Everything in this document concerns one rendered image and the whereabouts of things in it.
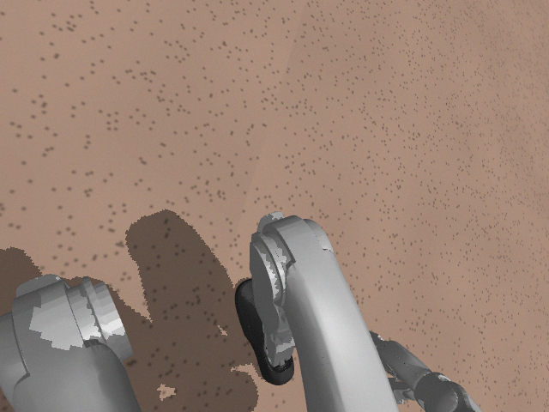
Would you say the right robot arm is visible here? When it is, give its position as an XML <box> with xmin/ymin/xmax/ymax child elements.
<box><xmin>413</xmin><ymin>372</ymin><xmax>482</xmax><ymax>412</ymax></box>

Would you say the right robot foot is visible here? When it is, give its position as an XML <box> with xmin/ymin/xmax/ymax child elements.
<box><xmin>235</xmin><ymin>279</ymin><xmax>294</xmax><ymax>385</ymax></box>

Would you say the right robot hand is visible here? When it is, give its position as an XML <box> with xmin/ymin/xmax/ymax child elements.
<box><xmin>370</xmin><ymin>331</ymin><xmax>432</xmax><ymax>404</ymax></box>

